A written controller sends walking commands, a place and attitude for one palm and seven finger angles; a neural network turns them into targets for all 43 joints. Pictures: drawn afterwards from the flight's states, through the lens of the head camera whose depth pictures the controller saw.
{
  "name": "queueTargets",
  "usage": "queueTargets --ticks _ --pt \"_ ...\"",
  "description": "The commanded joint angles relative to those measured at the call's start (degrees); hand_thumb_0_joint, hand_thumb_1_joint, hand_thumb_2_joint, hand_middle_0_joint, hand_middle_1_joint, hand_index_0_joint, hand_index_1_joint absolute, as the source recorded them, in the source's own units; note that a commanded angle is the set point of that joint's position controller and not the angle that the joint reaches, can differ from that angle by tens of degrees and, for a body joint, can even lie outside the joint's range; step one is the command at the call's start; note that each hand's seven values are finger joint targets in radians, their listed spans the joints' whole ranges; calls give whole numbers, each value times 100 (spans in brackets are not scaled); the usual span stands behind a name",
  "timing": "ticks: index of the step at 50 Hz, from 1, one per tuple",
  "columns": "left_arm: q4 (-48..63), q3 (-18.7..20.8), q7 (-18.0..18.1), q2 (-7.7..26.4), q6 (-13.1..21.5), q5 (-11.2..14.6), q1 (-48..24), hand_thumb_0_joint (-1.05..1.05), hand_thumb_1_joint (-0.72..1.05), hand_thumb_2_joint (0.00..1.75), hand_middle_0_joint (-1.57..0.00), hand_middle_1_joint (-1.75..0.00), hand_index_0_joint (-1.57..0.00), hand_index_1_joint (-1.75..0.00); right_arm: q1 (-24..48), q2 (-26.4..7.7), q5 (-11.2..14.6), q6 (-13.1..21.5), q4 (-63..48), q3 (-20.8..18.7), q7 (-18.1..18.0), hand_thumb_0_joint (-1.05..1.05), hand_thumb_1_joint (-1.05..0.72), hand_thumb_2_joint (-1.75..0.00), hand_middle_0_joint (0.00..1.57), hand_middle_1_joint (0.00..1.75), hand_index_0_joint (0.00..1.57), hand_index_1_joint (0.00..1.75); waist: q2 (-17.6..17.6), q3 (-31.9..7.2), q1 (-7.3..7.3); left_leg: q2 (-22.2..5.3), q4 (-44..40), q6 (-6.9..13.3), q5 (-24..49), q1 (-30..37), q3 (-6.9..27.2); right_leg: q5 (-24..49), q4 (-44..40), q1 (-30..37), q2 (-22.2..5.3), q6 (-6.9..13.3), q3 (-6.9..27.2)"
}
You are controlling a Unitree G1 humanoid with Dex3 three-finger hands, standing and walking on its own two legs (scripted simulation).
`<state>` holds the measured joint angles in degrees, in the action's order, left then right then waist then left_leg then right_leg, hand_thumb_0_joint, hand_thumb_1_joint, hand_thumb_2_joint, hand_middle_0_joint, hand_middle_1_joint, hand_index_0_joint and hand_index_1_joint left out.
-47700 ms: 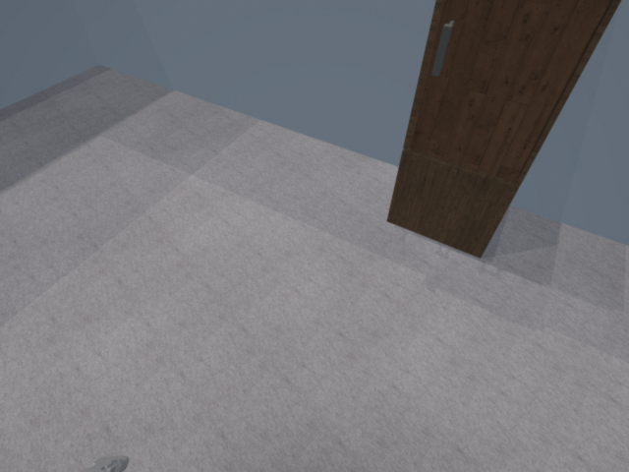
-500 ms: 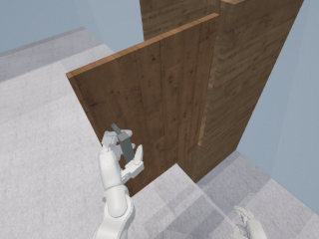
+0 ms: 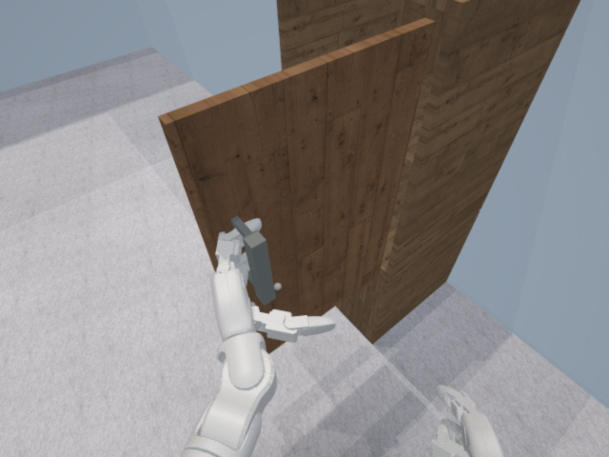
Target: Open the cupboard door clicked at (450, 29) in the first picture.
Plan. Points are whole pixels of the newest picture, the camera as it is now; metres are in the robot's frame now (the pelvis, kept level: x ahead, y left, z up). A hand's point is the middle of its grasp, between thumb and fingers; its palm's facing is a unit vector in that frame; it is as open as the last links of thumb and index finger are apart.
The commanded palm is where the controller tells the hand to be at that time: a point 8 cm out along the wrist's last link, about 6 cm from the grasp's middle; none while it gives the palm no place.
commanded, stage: open thumb and fingers to let go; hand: left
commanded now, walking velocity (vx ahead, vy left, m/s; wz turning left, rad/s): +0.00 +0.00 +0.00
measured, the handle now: (253, 261) +0.36 +0.10 +0.07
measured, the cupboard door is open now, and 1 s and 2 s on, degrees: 89 90 90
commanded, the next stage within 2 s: slide the hand sideways off the handle in 0.08 s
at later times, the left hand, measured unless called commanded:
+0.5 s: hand (266, 304) +0.29 +0.07 +0.08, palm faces -0.13 -0.99 +0.01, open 16.3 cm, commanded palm +0.26 +0.12 +0.07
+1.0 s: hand (232, 336) +0.25 +0.10 +0.07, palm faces -0.07 -1.00 -0.03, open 16.3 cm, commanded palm +0.22 +0.17 +0.07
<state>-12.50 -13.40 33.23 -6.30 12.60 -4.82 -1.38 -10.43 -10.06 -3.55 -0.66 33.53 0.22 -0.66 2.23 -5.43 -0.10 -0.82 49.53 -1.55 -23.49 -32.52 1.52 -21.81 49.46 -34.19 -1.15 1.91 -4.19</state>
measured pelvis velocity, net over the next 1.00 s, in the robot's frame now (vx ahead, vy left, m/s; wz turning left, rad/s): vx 0.02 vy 0.01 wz -0.01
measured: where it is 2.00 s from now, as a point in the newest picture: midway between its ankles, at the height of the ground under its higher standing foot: outside the picture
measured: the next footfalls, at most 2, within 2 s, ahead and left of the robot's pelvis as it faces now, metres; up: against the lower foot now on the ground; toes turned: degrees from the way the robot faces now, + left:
none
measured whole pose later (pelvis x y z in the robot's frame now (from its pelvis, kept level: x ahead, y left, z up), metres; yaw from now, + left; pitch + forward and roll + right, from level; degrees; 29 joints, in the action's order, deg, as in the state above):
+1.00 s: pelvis +0.02 +0.01 -0.01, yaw +0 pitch +9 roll +0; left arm 12.6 -8.4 -1.2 6.0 13.8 4.4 23.2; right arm -14.3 -12.1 0.1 5.0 24.8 1.3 -0.9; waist 2.7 -5.3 -1.1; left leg -0.6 54.0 -0.7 -27.9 -34.9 0.9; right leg -25.7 53.4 -36.5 -1.4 0.9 -3.5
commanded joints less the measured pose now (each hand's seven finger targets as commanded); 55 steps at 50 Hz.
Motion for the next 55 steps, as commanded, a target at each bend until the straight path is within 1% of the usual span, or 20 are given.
queueTargets --ticks 1,3,5,9,10,11,12,14,16,17,19,25,27,30,32,35,41,46,50,55 --pt "1170 102 172 -392 199 -83 -1573 0 -50 30 -17 -40 -17 -40 624 -513 -5 248 -891 -143 -38 0 -90 -90 20 30 20 30 -585 -1164 -4 188 -677 193 522 244 -86 270 -943 757 21 13 174" --pt "1102 62 204 -487 143 -69 -1693 0 -50 30 -15 -30 -15 -30 664 -500 1 217 -877 -128 -36 0 -90 -90 20 30 20 30 -654 -1118 14 186 -696 187 445 232 -77 153 -948 711 33 8 148" --pt "1062 148 255 -405 93 -78 -1839 0 -50 30 -15 -30 -15 -30 678 -507 2 193 -851 -119 -43 0 -90 -90 20 30 20 30 -632 -1078 8 177 -720 177 451 215 -44 142 -931 706 53 30 126" --pt "1091 -50 290 -657 49 -81 -1952 0 -50 30 -15 -30 -15 -30 697 -501 1 180 -843 -123 -11 0 -90 -90 20 30 20 30 -639 -1181 56 158 -691 169 467 271 -29 165 -832 608 72 31 67" --pt "1022 -1247 -942 -114 299 -738 -1846 0 -50 30 -15 -30 -15 -30 228 -693 7 182 -641 -113 5 0 -90 -90 20 30 20 30 -883 -734 544 142 -601 277 582 374 -35 647 -785 308 37 25 200" --pt "1489 -715 -1606 403 576 -532 -2102 0 -50 30 -15 -30 -15 -30 160 -698 95 194 -856 -173 -34 0 -90 -90 20 30 20 30 -540 -1229 334 149 -578 289 661 446 -54 818 -693 485 -3 64 224" --pt "1618 -744 -2114 533 723 -435 -2149 0 -50 30 -15 -30 -15 -30 183 -708 119 222 -942 -158 -81 0 -90 -90 20 30 20 30 -335 -1450 288 170 -556 304 699 584 -64 913 -641 595 -6 80 272" --pt "1590 -951 -3010 351 788 11 -1984 0 -50 30 -15 -30 -15 -30 133 -706 266 372 -1094 -101 -125 0 -90 -90 20 30 20 30 -200 -1292 352 163 -630 309 547 651 16 753 -659 515 23 72 213" --pt "1492 -688 -3375 206 608 719 -1717 0 -50 30 -15 -30 -15 -30 198 -707 413 510 -1237 -41 -175 0 -90 -90 20 30 20 30 -349 -1037 303 146 -773 267 187 587 77 324 -803 489 85 36 137" --pt "1457 -577 -3382 136 499 931 -1741 0 -50 30 -15 -30 -15 -30 222 -727 446 562 -1251 -20 -194 0 -90 -90 20 30 20 30 -439 -885 308 149 -839 246 18 533 121 141 -838 419 100 13 86" --pt "1493 -322 -3197 174 349 1069 -1575 0 -50 30 -15 -30 -15 -30 222 -761 463 658 -1289 -16 -179 0 -90 -90 20 30 20 30 -612 -851 210 156 -932 214 -117 454 176 -27 -806 411 110 -9 11" --pt "2088 32 -2767 635 354 658 -363 0 -50 30 -15 -30 -15 -30 92 -781 364 746 -1457 -76 5 0 -90 -90 20 30 20 30 -540 -1049 -75 146 -852 195 535 384 51 456 -632 688 77 39 42" --pt "2211 148 -2749 775 363 606 -181 0 -50 30 -15 -30 -15 -30 91 -771 343 721 -1503 -68 25 0 -90 -90 20 30 20 30 -594 -948 -58 142 -810 206 473 297 -11 433 -650 657 74 20 79" --pt "2469 479 -2775 1093 361 609 414 0 -50 30 -15 -30 -15 -30 96 -777 333 677 -1589 -73 22 0 -90 -90 20 30 20 30 -530 -1010 -202 148 -795 202 628 215 -70 619 -624 881 87 49 129" --pt "2747 363 -2828 991 357 657 404 0 -50 30 -15 -30 -15 -30 98 -736 343 669 -1633 -51 16 0 -90 -90 20 30 20 30 -427 -870 -74 150 -738 210 589 220 -104 657 -631 758 83 12 131" --pt "3169 386 -2904 1004 422 727 802 0 -50 30 -15 -30 -15 -30 56 -737 348 708 -1692 -69 -6 0 -90 -90 20 30 20 30 -345 -953 -72 145 -650 212 811 265 -93 894 -553 795 109 22 119" --pt "3489 392 -3125 1126 497 804 1306 0 -50 30 -15 -30 -15 -30 -72 -766 349 827 -1684 -76 -50 0 -90 -90 20 30 20 30 -325 -890 94 167 -417 219 883 166 -46 1077 -407 584 111 -25 121" --pt "3823 666 -3369 1360 518 925 2110 0 -50 30 -15 -30 -15 -30 -151 -756 366 902 -1766 -115 -79 0 -90 -90 20 30 20 30 -316 -1183 -36 194 -285 219 1315 162 -84 1657 -265 840 98 -31 154" --pt "3843 906 -3559 1565 504 1041 2284 0 -50 30 -15 -30 -15 -30 -183 -802 376 912 -1771 -113 -132 0 -90 -90 20 30 20 30 -551 -918 37 209 -192 240 1099 -78 -84 1497 -333 738 108 -73 208" --pt "3942 1230 -3779 1756 601 1251 2588 0 -50 30 -15 -30 -15 -30 -188 -822 393 1006 -1779 -131 -181 0 -90 -90 20 30 20 30 -495 -1050 -10 243 -64 237 1074 -203 -102 1500 -324 842 72 -93 305"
